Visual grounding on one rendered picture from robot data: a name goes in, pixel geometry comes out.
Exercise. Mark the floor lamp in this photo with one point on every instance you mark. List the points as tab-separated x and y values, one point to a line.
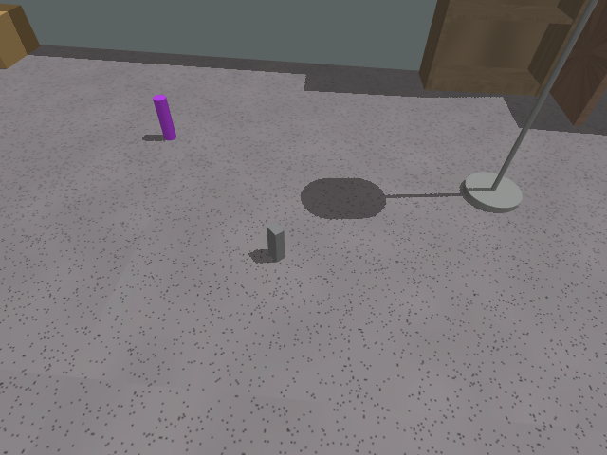
494	192

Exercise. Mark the bookshelf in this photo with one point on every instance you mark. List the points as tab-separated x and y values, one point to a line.
497	46

